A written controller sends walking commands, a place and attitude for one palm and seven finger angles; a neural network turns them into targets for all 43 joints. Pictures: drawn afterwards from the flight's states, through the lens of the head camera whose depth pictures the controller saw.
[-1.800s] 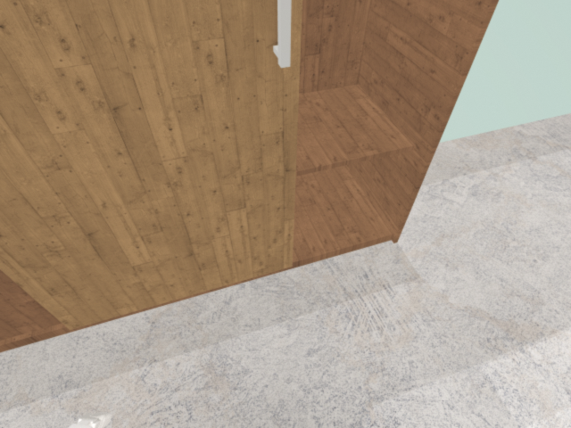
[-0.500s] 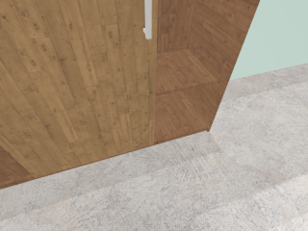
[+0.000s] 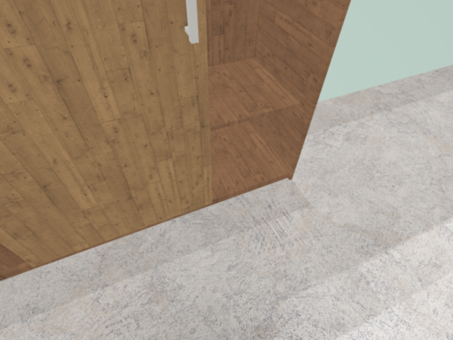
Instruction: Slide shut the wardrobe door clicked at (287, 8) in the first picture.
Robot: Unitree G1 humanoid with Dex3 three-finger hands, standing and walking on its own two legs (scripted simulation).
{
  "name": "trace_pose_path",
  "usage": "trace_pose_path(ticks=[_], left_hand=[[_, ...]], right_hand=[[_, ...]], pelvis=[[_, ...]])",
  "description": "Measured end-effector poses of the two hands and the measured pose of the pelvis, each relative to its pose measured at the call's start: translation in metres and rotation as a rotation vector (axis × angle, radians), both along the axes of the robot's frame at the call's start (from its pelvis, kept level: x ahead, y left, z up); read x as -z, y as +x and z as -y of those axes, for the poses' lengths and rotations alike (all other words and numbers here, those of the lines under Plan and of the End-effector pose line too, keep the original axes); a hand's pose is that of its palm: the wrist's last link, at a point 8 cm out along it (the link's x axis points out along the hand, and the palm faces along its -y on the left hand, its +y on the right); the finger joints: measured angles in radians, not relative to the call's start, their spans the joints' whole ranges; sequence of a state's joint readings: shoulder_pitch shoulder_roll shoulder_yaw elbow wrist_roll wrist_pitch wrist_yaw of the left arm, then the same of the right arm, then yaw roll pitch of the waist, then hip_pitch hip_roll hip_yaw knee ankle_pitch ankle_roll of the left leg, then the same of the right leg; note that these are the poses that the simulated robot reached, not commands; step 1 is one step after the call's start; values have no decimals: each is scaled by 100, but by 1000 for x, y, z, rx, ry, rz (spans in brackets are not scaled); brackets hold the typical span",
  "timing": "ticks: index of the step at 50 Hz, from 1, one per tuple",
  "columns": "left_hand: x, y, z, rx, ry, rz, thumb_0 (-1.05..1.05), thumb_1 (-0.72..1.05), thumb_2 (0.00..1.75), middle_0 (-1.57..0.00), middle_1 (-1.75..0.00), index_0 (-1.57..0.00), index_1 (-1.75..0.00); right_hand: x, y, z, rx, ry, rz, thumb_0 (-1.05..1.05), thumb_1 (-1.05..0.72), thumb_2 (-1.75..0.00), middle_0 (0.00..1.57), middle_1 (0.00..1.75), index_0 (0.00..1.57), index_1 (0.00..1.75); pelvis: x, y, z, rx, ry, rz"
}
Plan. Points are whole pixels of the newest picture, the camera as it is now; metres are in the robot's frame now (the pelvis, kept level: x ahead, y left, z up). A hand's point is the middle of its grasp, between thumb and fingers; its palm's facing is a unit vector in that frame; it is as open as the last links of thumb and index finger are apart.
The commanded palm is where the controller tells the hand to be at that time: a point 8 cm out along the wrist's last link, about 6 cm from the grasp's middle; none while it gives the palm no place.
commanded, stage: walk to a spot facing it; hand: left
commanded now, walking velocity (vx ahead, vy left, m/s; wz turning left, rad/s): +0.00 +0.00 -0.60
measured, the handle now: out of the picture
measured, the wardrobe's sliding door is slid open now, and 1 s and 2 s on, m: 0.48 0.48 0.48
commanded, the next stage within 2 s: none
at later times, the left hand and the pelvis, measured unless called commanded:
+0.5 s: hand out of the picture +0.07 +0.18 -0.16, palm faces -0.20 -0.95 -0.25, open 7.4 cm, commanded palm none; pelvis -0.02 -0.01 +0.01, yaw -16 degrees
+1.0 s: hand (164, 325) +0.17 +0.14 -0.16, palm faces -0.57 -0.80 -0.21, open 7.4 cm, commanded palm none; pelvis -0.03 +0.03 +0.00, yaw -36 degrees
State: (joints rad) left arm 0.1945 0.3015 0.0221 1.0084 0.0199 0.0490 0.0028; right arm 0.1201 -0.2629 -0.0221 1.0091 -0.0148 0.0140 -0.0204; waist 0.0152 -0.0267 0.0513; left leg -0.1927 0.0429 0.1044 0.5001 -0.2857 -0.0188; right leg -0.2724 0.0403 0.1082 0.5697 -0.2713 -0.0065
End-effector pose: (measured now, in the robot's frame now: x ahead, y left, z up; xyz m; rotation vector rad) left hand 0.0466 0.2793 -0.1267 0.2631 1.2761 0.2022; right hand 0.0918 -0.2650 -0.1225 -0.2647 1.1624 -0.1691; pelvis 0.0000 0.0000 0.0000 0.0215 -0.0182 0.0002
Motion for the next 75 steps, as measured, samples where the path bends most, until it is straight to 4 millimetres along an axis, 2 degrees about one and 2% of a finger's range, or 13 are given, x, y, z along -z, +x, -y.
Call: trace_pose_path(ticks=[9, 16, 24, 30, 35, 40, 45, 54, 57, 61, 67, 71, 75], left_hand=[[13, 0, 48, 68, -24, -6, 1, 91, 90, -21, -30, -20, -30], [0, -3, 68, 104, -52, -46, 1, 91, 89, -21, -30, -20, -30], [-3, 21, 55, 190, -53, -32, 1, 91, 89, -21, -30, -21, -30], [6, 53, 28, 264, -54, 0, 1, 91, 90, -21, -30, -20, -30], [10, 88, 14, 338, -70, 34, 1, 91, 90, -21, -30, -20, -30], [5, 112, 18, 414, -87, 47, 1, 91, 90, -20, -30, -20, -30], [5, 130, 45, 511, -102, 25, 1, 91, 90, -20, -30, -20, -30], [7, 165, 140, 747, -119, 108, 1, 91, 90, -20, -30, -20, -30], [3, 166, 158, 763, -128, 142, 1, 91, 90, -20, -30, -20, -30], [-3, 158, 163, 787, -122, 102, 1, 91, 90, -21, -30, -20, -30], [3, 158, 153, 809, -109, -12, 1, 91, 90, -21, -30, -20, -30], [16, 176, 143, 797, -102, -71, 1, 91, 90, -21, -30, -21, -30], [34, 210, 143, 819, -85, -129, 1, 91, 90, -21, -30, -20, -30]], right_hand=[[41, -45, 8, 123, 93, -50, 1, -91, -89, 20, 30, 21, 30], [20, -66, 16, 197, 90, -62, 1, -91, -89, 20, 30, 20, 30], [1, -74, 18, 286, 41, 5, 1, -91, -90, 20, 30, 20, 30], [-13, -80, 1, 339, -7, 75, 1, -91, -90, 20, 30, 20, 30], [-21, -111, -23, 385, -40, 70, 0, -91, -89, 20, 30, 20, 30], [-24, -146, -44, 461, -31, 25, 1, -91, -89, 20, 30, 21, 30], [-16, -188, -61, 575, 2, -18, 1, -91, -89, 20, 30, 21, 30], [22, -286, -72, 794, 87, -145, 1, -91, -89, 20, 30, 21, 30], [24, -301, -68, 826, 99, -193, 1, -91, -89, 20, 30, 20, 30], [11, -289, -50, 851, 82, -134, 1, -91, -90, 20, 30, 20, 30], [-8, -238, -19, 866, 27, 13, 1, -91, -90, 20, 30, 20, 30], [-15, -194, -4, 858, -16, 80, 1, -91, -90, 20, 30, 20, 30], [-16, -161, -2, 881, -72, 137, 1, -91, -90, 20, 30, 20, 30]], pelvis=[[20, -9, 22, 100, 6, 10], [0, -14, 26, 171, 15, -20], [-6, -16, 13, 271, 13, -42], [-2, -17, -12, 344, -5, -56], [-2, -19, -30, 401, -21, -43], [-7, -17, -37, 471, -39, -30], [-8, -19, -36, 547, -46, -23], [14, -33, -9, 687, -29, -31], [13, -32, -1, 704, -43, -23], [2, -23, 9, 754, -30, -20], [-5, 4, 19, 824, -24, -29], [0, 35, 24, 865, -34, -34], [10, 67, 29, 933, -39, -30]])
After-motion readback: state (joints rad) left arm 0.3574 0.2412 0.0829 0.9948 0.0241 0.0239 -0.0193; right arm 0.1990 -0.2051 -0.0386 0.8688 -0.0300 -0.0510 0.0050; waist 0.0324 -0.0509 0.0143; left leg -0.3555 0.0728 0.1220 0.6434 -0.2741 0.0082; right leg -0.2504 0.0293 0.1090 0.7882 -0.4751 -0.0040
